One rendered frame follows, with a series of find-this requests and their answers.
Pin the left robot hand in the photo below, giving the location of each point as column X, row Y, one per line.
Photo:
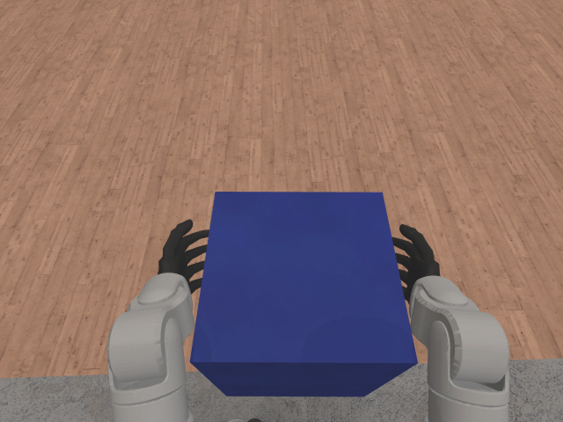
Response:
column 175, row 257

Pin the carton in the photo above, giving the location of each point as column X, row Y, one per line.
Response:
column 301, row 296

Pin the robot right forearm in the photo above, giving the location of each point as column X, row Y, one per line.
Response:
column 468, row 354

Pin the robot left forearm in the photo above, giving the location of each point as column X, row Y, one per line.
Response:
column 145, row 354

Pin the right robot hand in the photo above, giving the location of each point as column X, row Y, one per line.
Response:
column 421, row 262

